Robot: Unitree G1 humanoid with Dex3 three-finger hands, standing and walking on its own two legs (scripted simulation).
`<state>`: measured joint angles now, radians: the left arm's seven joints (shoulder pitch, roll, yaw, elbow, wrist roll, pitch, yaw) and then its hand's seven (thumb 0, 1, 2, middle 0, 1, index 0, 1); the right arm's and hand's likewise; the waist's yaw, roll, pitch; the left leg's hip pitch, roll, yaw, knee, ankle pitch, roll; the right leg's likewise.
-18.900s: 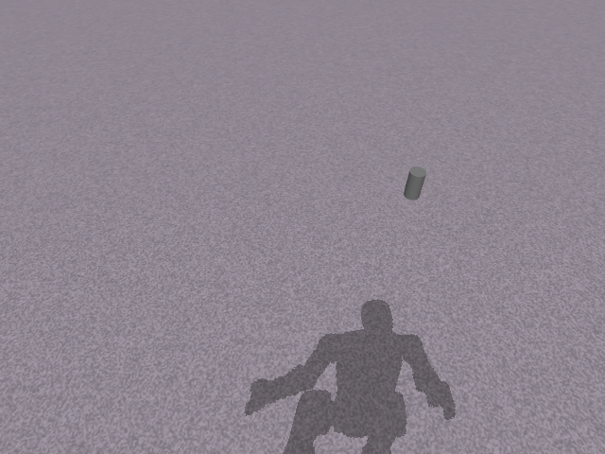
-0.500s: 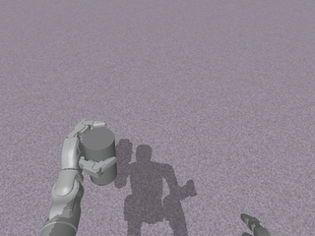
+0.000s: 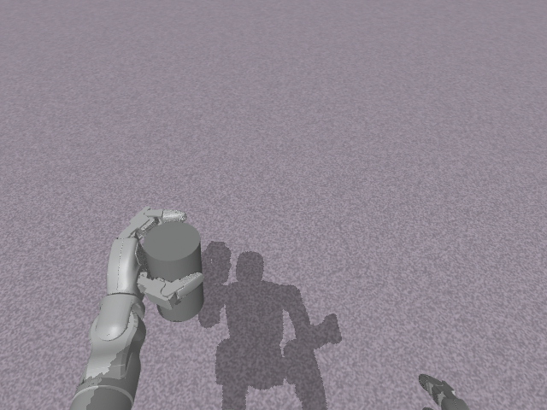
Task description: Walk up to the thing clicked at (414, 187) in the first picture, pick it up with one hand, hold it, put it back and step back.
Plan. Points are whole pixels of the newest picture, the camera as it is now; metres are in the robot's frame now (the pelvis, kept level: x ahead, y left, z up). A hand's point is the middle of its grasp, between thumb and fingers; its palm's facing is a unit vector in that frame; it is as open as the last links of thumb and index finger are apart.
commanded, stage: hold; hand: left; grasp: from the side
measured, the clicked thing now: (177, 273) +0.32 +0.17 +0.01
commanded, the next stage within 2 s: crouch in 1.10 s
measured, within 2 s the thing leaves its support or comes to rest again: neither
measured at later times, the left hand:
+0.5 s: hand (175, 258) +0.33 +0.17 +0.05, palm faces +0.07 -1.00 -0.03, open 11.1 cm
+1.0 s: hand (176, 260) +0.32 +0.16 +0.05, palm faces +0.08 -1.00 -0.03, open 11.1 cm
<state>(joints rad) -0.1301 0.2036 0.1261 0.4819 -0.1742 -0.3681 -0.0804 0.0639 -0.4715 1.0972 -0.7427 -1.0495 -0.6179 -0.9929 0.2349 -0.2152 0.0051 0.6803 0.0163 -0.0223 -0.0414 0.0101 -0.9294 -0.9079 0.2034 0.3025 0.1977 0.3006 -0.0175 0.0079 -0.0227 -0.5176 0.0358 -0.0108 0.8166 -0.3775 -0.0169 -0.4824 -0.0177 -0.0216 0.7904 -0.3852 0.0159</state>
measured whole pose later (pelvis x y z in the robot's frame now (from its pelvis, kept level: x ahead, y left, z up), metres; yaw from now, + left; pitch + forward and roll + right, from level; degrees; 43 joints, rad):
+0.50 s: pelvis +0.00 +0.00 +0.00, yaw +0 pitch +5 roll -1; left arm -0.12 0.20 0.12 0.47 -0.17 -0.37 -0.07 0.06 -0.47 1.10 -0.74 -1.05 -0.62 -0.99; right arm 0.24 -0.22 0.00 0.68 0.01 -0.02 -0.04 0.01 -0.93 -0.91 0.20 0.30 0.20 0.30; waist -0.02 0.01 -0.03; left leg -0.52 0.04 -0.01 0.82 -0.39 -0.02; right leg -0.48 -0.02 -0.02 0.79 -0.39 0.02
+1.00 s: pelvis +0.00 +0.00 +0.00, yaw +0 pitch +4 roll -1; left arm -0.12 0.19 0.12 0.47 -0.16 -0.37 -0.06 0.06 -0.47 1.10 -0.74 -1.05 -0.62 -0.99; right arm 0.23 -0.22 0.00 0.68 0.01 -0.02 -0.03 0.01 -0.93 -0.91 0.20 0.30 0.20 0.30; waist -0.02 0.01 -0.03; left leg -0.52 0.04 -0.02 0.82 -0.37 -0.02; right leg -0.48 -0.02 -0.03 0.80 -0.39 0.01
